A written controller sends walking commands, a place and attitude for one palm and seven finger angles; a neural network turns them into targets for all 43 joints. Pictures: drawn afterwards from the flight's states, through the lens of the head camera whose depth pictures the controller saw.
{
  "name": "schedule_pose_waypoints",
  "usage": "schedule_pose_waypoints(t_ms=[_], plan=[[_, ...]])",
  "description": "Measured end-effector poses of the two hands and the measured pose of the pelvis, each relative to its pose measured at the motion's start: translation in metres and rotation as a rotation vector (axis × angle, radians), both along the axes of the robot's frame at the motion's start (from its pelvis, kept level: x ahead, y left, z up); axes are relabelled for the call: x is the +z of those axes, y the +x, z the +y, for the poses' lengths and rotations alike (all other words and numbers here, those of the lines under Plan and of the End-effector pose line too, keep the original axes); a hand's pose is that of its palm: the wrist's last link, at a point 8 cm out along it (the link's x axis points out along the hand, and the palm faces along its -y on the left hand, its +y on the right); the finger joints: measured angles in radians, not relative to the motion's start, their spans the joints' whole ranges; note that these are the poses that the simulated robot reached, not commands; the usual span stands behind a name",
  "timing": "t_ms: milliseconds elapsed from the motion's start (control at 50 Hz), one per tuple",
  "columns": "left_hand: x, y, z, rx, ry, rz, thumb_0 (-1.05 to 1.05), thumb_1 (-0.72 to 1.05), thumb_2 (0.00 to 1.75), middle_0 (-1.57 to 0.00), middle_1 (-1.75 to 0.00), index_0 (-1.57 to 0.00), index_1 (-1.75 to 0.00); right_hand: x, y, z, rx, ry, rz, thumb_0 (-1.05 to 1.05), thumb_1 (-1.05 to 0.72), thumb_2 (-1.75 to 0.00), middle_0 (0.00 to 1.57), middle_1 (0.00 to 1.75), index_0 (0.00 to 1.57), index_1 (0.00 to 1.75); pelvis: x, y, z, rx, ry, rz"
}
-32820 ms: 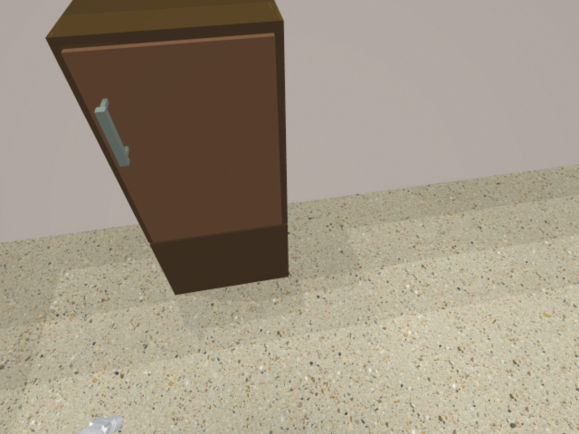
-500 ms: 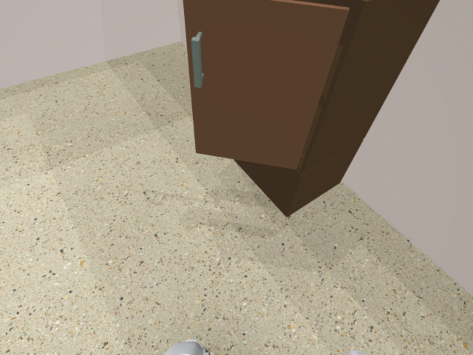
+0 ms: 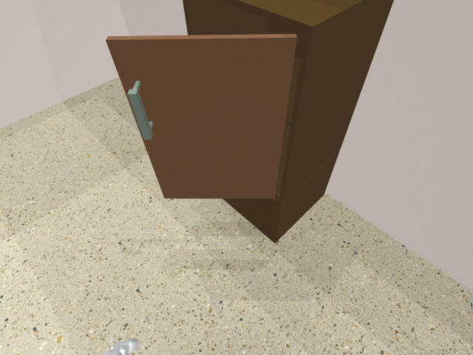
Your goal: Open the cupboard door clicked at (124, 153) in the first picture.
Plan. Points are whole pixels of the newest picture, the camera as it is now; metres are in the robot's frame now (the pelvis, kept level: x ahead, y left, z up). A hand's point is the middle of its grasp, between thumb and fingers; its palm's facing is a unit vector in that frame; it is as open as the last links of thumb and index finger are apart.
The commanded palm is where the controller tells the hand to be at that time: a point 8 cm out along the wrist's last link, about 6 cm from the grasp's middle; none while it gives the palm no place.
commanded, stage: take the last steps up to it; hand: left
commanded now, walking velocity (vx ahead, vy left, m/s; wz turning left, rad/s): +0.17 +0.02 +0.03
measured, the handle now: (142, 111) +0.66 +0.26 +0.03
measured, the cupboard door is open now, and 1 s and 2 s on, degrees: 45 45 45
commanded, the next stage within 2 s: come to a stop and stand still in 0.06 s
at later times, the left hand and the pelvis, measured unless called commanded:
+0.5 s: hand out of the picture +0.09 +0.21 -0.18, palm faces +0.06 -0.98 -0.18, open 7.3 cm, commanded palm none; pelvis +0.09 +0.03 +0.00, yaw +0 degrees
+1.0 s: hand out of the picture +0.10 +0.19 -0.17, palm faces +0.08 -0.98 -0.20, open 7.3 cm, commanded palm none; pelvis +0.08 +0.00 +0.01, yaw +1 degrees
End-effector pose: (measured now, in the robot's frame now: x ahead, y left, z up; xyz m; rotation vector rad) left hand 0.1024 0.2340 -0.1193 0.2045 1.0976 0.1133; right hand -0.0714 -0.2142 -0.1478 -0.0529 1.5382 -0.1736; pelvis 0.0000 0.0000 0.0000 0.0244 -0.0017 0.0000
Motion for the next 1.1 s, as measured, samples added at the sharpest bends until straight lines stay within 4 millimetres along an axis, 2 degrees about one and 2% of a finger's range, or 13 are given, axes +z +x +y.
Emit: schedule_pose_waypoints(t_ms=[80, 200, 300, 380, 440, 500, 560, 680, 800, 840, 920, 1000, 1100], plan=[[-0.002, -0.002, -0.012, 0.041, -0.026, 0.048, 0.0, 0.92, 0.9, -0.2, -0.29, -0.2, -0.3, 0.007, 0.039, -0.007, 0.017, -0.009, -0.006, 0.0, -0.91, -0.9, 0.2, 0.3, 0.2, 0.3, 0.007, 0.023, -0.002, 0.015, -0.011, -0.005], [-0.008, -0.02, 0.005, 0.118, -0.023, 0.161, -0.01, 0.96, 0.9, -0.2, -0.29, -0.2, -0.3, 0.018, 0.137, -0.007, 0.08, -0.043, -0.151, 0.0, -0.91, -0.9, 0.2, 0.3, 0.2, 0.3, 0.013, 0.057, 0.004, 0.027, -0.021, -0.003], [-0.031, -0.032, 0.016, 0.156, -0.06, 0.282, -0.01, 0.94, 0.9, -0.2, -0.29, -0.2, -0.3, 0.015, 0.21, 0.003, 0.133, -0.102, -0.278, 0.0, -0.92, -0.9, 0.2, 0.3, 0.2, 0.3, -0.001, 0.087, 0.025, 0.022, -0.057, -0.019], [-0.039, -0.029, 0.019, 0.165, -0.071, 0.334, 0.0, 0.92, 0.9, -0.2, -0.29, -0.2, -0.3, 0.02, 0.248, 0.018, 0.156, -0.112, -0.317, 0.0, -0.92, -0.9, 0.2, 0.3, 0.2, 0.3, -0.002, 0.099, 0.031, 0.011, -0.029, -0.012], [-0.036, -0.023, 0.02, 0.153, -0.069, 0.348, 0.0, 0.92, 0.9, -0.2, -0.29, -0.19, -0.3, 0.021, 0.263, 0.023, 0.166, -0.108, -0.34, 0.0, -0.91, -0.9, 0.2, 0.3, 0.2, 0.3, 0.0, 0.095, 0.031, 0.006, -0.027, 0.002], [-0.029, -0.015, 0.023, 0.137, -0.045, 0.334, 0.0, 0.92, 0.9, -0.2, -0.29, -0.2, -0.3, 0.02, 0.264, 0.02, 0.158, -0.1, -0.35, 0.0, -0.91, -0.9, 0.21, 0.3, 0.2, 0.3, 0.002, 0.086, 0.027, -0.001, -0.036, 0.013], [-0.023, -0.005, 0.024, 0.123, -0.011, 0.293, 0.0, 0.91, 0.9, -0.2, -0.29, -0.2, -0.3, 0.016, 0.254, 0.008, 0.14, -0.095, -0.345, 0.0, -0.9, -0.9, 0.21, 0.3, 0.2, 0.3, 0.002, 0.077, 0.019, -0.008, -0.039, 0.016], [-0.015, 0.0, 0.013, 0.109, 0.056, 0.187, 0.0, 0.91, 0.9, -0.2, -0.29, -0.19, -0.3, -0.001, 0.217, -0.029, 0.098, -0.076, -0.287, 0.0, -0.9, -0.9, 0.21, 0.3, 0.2, 0.3, -0.007, 0.065, -0.006, 0.002, -0.01, 0.004], [-0.004, -0.005, -0.012, 0.105, 0.007, 0.186, 0.0, 0.91, 0.9, -0.2, -0.29, -0.19, -0.3, 0.01, 0.18, -0.046, 0.083, -0.072, -0.186, 0.0, -0.9, -0.9, 0.2, 0.3, 0.2, 0.3, 0.008, 0.072, -0.013, 0.012, -0.007, 0.005], [-0.005, -0.005, -0.018, 0.101, -0.011, 0.193, 0.0, 0.91, 0.9, -0.2, -0.29, -0.2, -0.3, 0.015, 0.17, -0.047, 0.079, -0.078, -0.161, 0.0, -0.9, -0.9, 0.2, 0.3, 0.2, 0.3, 0.011, 0.075, -0.012, 0.01, -0.003, 0.01], [-0.01, -0.01, -0.011, 0.116, -0.023, 0.214, 0.01, 0.93, 0.9, -0.2, -0.3, -0.2, -0.3, 0.019, 0.162, -0.041, 0.087, -0.097, -0.126, 0.0, -0.9, -0.9, 0.2, 0.3, 0.2, 0.3, 0.01, 0.078, -0.006, 0.014, -0.003, 0.012], [-0.022, -0.014, 0.002, 0.14, -0.033, 0.24, 0.01, 0.93, 0.9, -0.2, -0.3, -0.2, -0.3, 0.018, 0.163, -0.027, 0.108, -0.114, -0.126, 0.0, -0.9, -0.9, 0.2, 0.3, 0.2, 0.3, 0.005, 0.078, 0.004, 0.022, -0.015, 0.0], [-0.025, -0.016, 0.01, 0.131, -0.042, 0.263, 0.01, 0.92, 0.9, -0.2, -0.29, -0.2, -0.3, 0.021, 0.173, -0.005, 0.113, -0.102, -0.167, 0.0, -0.9, -0.9, 0.2, 0.3, 0.2, 0.3, 0.008, 0.077, 0.011, 0.013, -0.02, -0.013]])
